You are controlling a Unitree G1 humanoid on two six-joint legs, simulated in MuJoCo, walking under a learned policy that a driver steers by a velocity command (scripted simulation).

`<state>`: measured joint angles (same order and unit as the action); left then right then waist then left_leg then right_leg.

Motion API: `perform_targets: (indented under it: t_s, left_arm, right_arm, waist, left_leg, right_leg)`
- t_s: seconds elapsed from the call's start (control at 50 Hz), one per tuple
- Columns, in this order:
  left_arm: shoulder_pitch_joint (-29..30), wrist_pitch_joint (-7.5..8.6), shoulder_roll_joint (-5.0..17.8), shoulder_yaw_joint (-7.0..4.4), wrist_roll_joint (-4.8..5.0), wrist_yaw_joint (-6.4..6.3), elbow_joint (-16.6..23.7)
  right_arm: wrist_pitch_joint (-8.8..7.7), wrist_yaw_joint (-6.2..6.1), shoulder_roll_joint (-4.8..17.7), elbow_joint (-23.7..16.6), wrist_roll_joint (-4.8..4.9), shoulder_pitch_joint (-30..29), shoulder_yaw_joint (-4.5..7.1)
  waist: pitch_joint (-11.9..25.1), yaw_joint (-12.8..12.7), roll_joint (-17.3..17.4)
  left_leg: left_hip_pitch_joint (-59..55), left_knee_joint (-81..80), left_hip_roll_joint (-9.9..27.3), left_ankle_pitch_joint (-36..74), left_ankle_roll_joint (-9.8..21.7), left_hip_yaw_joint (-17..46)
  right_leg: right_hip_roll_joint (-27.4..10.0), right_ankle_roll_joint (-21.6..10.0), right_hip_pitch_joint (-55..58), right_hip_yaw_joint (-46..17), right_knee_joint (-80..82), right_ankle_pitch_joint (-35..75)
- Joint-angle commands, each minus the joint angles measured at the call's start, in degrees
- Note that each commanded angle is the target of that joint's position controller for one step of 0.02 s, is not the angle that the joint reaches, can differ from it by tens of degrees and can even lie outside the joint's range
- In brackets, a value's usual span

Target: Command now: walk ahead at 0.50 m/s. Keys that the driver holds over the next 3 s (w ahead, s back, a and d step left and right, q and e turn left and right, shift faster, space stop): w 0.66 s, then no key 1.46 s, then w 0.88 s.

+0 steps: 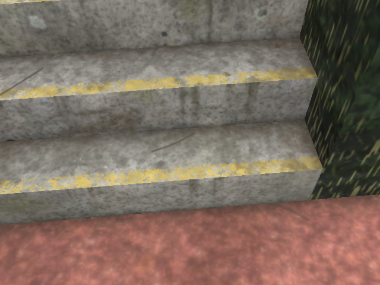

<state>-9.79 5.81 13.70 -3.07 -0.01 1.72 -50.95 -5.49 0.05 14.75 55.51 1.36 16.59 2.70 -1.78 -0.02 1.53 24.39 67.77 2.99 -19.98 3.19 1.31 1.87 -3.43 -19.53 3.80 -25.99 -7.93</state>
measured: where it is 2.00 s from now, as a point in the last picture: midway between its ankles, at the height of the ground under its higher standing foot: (182, 274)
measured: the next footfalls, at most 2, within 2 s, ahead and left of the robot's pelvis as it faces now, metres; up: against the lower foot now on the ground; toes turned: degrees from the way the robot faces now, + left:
left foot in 0.42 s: +0.41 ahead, +0.16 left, +0.00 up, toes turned +2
right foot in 0.86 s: +0.58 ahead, -0.05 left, +0.00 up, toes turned -1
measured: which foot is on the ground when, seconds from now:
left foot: up 0.00-0.40, down 0.42-0.88, up 0.90-1.00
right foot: down 0.00-0.44, up 0.46-0.84, down 0.86-1.00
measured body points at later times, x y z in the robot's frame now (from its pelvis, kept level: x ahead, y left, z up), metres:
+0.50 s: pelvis +0.28 +0.06 -0.01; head +0.31 +0.07 +0.44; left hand +0.29 +0.34 -0.15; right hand +0.45 -0.20 -0.11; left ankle +0.37 +0.16 -0.74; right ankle +0.12 -0.08 -0.65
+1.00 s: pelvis +0.47 +0.05 +0.00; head +0.48 +0.04 +0.45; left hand +0.57 +0.30 -0.13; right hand +0.55 -0.19 -0.15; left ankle +0.40 +0.19 -0.69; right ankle +0.54 -0.04 -0.74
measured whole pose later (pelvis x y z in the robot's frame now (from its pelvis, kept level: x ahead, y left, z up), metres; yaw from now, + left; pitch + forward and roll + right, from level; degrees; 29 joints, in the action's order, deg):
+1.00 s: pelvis +0.47 +0.05 +0.00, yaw +1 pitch +0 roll +0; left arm -8.1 2.8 11.1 0.5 -2.2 -1.2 -55.2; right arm -2.1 -0.5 13.8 57.4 -0.1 9.9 0.6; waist -1.0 0.1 2.6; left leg 19.3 53.6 1.3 -34.9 -4.2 1.2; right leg 1.2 -2.5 -18.9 2.5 -26.2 -7.6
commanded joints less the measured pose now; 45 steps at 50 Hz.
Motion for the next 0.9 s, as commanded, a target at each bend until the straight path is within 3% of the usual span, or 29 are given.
perform_targets:
  t_s: [0.02,0.08,0.14,0.2,0.28,0.34,0.38,0.4,0.42,0.44,0.46,0.48,0.5,0.52,0.54,0.56,0.6,0.66,0.72,0.76,0.78,0.82,0.84,0.86,0.88,0.9]
  left_arm:
    - [-0.92,0.94,4.94,-0.82,-0.43,0.19,1.53]
    - [-3.46,1.19,8.08,-1.43,-0.15,-0.98,-0.12]
    - [-6.06,0.68,8.65,-1.45,0.35,-1.83,-1.24]
    - [-8.44,0.64,9.49,-1.48,0.83,-2.41,-2.30]
    - [-12.04,-0.70,9.98,-1.57,0.76,-2.04,-4.35]
    - [-11.06,-1.40,11.29,-2.15,0.92,-2.35,-4.67]
    - [-8.82,-1.52,12.27,-2.48,0.78,-2.70,-4.19]
    - [-8.17,-1.55,10.62,-1.99,0.70,-2.54,-3.98]
    - [-8.25,-1.42,8.75,-1.06,0.06,-2.53,-3.04]
    - [-15.08,-0.26,1.91,1.28,-0.11,-1.62,-2.09]
    - [-14.02,1.55,3.96,1.00,1.12,-1.14,-3.27]
    - [-8.22,2.55,9.43,-0.22,2.84,-0.67,-1.67]
    - [-3.95,2.79,10.19,-0.22,2.83,-0.90,-0.48]
    - [-2.04,2.34,9.93,-0.41,1.67,-1.45,-0.25]
    - [-2.66,1.43,9.27,-0.72,0.66,-1.92,-0.36]
    - [-5.34,0.49,7.41,-0.39,-0.09,-2.04,-1.46]
    - [-6.33,-0.61,5.33,0.06,-0.08,-2.27,-1.56]
    - [-0.09,-1.00,4.95,0.34,-0.80,-2.41,0.80]
    - [7.25,-0.83,3.03,1.21,-0.67,-2.17,2.83]
    - [1.83,-1.81,2.11,1.56,-0.22,-2.50,-0.06]
    - [1.68,-1.95,3.40,1.55,-0.01,-2.68,-0.50]
    - [2.44,-1.54,5.33,1.17,-0.80,-3.04,-0.19]
    - [0.06,-1.03,6.11,0.78,-1.49,-3.32,-1.03]
    - [-2.76,-0.47,7.91,0.23,-2.11,-3.73,-1.67]
    - [-8.06,-0.52,12.41,-0.42,-3.60,-4.26,-2.85]
    - [-7.97,-1.11,9.97,0.59,-4.61,-4.32,-4.04]
  right_arm:
    - [0.42,-0.62,3.01,-3.05,-0.44,1.74,1.26]
    - [1.30,-0.99,3.26,-4.75,-1.02,-1.80,1.43]
    - [1.01,-0.75,3.30,-6.68,-1.22,-7.90,1.56]
    - [0.31,0.00,2.11,-8.65,-1.00,-15.86,0.89]
    - [-0.21,1.29,3.19,-10.09,-0.54,-20.60,0.80]
    - [-0.98,2.19,4.57,-11.52,-0.42,-22.38,0.81]
    - [-1.56,2.17,6.77,-10.73,-0.68,-17.85,1.65]
    - [-1.63,1.87,8.40,-8.08,-0.81,-9.37,2.76]
    - [-1.71,1.24,12.04,-4.83,-1.31,2.23,4.13]
    - [-1.47,1.19,18.43,-2.84,-2.70,10.44,5.86]
    - [-1.25,1.22,13.91,-2.64,-2.33,10.58,4.57]
    - [-1.27,1.05,10.84,-3.98,-1.73,4.82,3.54]
    - [-1.17,0.88,8.64,-5.71,-1.73,-1.19,2.72]
    - [-1.12,0.99,6.96,-6.52,-1.93,-5.63,2.05]
    - [-1.24,1.06,5.87,-6.45,-2.24,-7.73,1.54]
    - [-1.58,1.30,6.19,-5.85,-2.18,-8.81,1.44]
    - [-2.11,1.49,7.46,-4.87,-1.64,-8.83,1.62]
    - [-1.90,0.59,8.42,-3.36,-1.21,-6.58,1.72]
    - [-1.38,-0.12,8.82,-2.47,-1.82,-4.32,1.46]
    - [-0.32,-0.11,7.73,-1.12,-2.68,-1.97,0.92]
    - [0.02,-0.16,7.41,-1.03,-2.08,-2.13,0.76]
    - [0.19,-0.42,7.35,-1.53,-1.23,-5.00,0.51]
    - [0.32,-0.67,7.03,-1.96,-0.76,-6.98,0.23]
    - [0.11,-0.56,6.75,-1.78,-0.93,-5.89,-0.09]
    - [-0.66,-0.31,4.71,-2.37,-2.71,-3.10,-1.03]
    - [-0.74,0.21,-1.02,0.55,-2.87,7.44,-2.39]
  waist:
    - [3.59,1.04,-5.77]
    - [1.08,1.31,-4.38]
    - [0.11,-0.22,-4.31]
    - [-0.67,-2.55,-4.12]
    - [-2.69,-4.41,-5.13]
    - [-2.82,-3.50,-5.71]
    - [0.75,-0.27,-6.84]
    - [5.32,3.86,-6.86]
    - [13.12,7.98,-4.53]
    - [22.17,6.51,11.05]
    - [25.65,7.32,13.73]
    - [17.11,6.92,9.69]
    - [11.77,5.27,5.42]
    - [7.53,3.07,1.42]
    - [6.04,0.72,1.76]
    - [5.63,-1.45,2.62]
    - [4.20,-2.76,2.57]
    - [2.35,-1.48,1.82]
    - [2.37,0.96,1.70]
    - [6.30,0.67,5.16]
    - [5.38,0.41,5.26]
    - [5.08,-0.97,4.75]
    - [6.02,-2.93,3.86]
    - [7.23,-4.18,2.51]
    - [12.86,-3.73,-5.53]
    - [18.28,1.68,-17.74]
  left_leg:
    - [8.66,-1.76,5.70,5.18,0.02,2.47]
    - [13.02,-8.94,6.45,10.88,-1.92,2.12]
    - [16.36,-18.86,5.93,19.68,-3.05,1.63]
    - [13.95,-29.75,3.72,26.44,-3.34,-0.24]
    - [14.60,-35.41,2.60,25.48,-2.96,-0.79]
    - [13.16,-38.27,1.93,19.14,-0.89,-0.64]
    - [4.90,-39.87,-0.45,15.71,0.79,-2.37]
    - [-5.15,-41.02,-2.50,16.67,2.37,-3.91]
    - [-23.13,-38.43,1.69,19.35,5.37,0.61]
    - [-48.91,-40.50,16.48,12.71,15.49,26.62]
    - [-51.07,-49.46,19.43,7.61,17.44,40.80]
    - [-44.03,-50.32,17.31,5.98,13.86,31.93]
    - [-34.86,-51.68,15.47,10.94,11.97,24.00]
    - [-25.67,-53.71,13.65,18.45,11.03,18.31]
    - [-19.37,-55.39,11.93,24.12,10.06,14.16]
    - [-14.88,-56.88,10.98,25.79,10.16,12.25]
    - [-11.06,-58.67,9.44,30.87,10.86,6.97]
    - [-10.72,-59.80,7.39,32.88,10.16,2.38]
    - [-12.29,-57.22,5.22,43.24,8.06,-1.69]
    - [-15.02,-53.65,7.17,47.65,8.48,-1.72]
    - [-15.05,-52.51,7.39,46.80,8.20,-1.19]
    - [-16.86,-47.10,7.47,49.08,6.47,0.33]
    - [-18.36,-42.18,5.78,51.13,4.77,0.36]
    - [-18.00,-36.51,3.23,48.75,2.27,0.38]
    - [-7.60,-24.77,0.82,29.63,-0.81,-0.39]
    - [-0.52,-13.47,-2.64,-10.82,-3.61,0.97]
  right_leg:
    - [-14.89,-9.61,8.81,-16.87,17.49,3.60]
    - [-14.71,-10.33,8.22,-13.46,19.87,7.75]
    - [-13.65,-9.21,11.01,-10.61,20.65,8.44]
    - [-12.79,-7.89,12.58,-8.01,20.82,7.72]
    - [-14.20,-7.17,19.09,-7.25,18.60,7.55]
    - [-16.63,-6.13,23.15,-7.99,14.66,12.09]
    - [-16.15,-4.60,24.04,-7.20,8.11,25.35]
    - [-14.05,-3.32,23.00,-5.40,-0.55,33.18]
    - [-11.04,-1.67,13.38,-3.22,-15.10,28.08]
    - [-1.50,2.59,-12.88,-0.39,-39.66,2.24]
    - [1.12,1.93,-21.35,-9.72,-49.52,-25.16]
    - [-2.68,0.35,-26.27,-11.08,-52.50,-21.84]
    - [-6.01,-0.26,-25.27,-9.06,-50.80,-16.41]
    - [-8.36,0.23,-21.73,-7.75,-46.72,-12.26]
    - [-10.05,0.51,-16.87,-8.01,-43.50,-10.23]
    - [-10.34,0.86,-12.74,-7.80,-42.71,-9.07]
    - [-10.31,2.00,-11.11,-6.62,-38.83,-7.01]
    - [-9.45,3.73,-11.92,-4.84,-26.02,0.35]
    - [-5.60,4.22,-7.15,-2.27,-11.68,7.76]
    - [-4.24,4.66,-2.22,-1.55,-13.54,7.46]
    - [-3.97,4.65,-1.15,-1.90,-13.49,5.97]
    - [-2.84,2.90,1.22,-2.53,-7.19,5.14]
    - [-1.77,1.46,4.55,-2.14,0.42,9.19]
    - [-3.05,0.27,10.41,-3.67,6.83,19.41]
    - [-13.11,-3.67,25.57,-13.79,0.39,54.19]
    - [-24.21,-14.46,31.59,-23.07,-2.31,72.33]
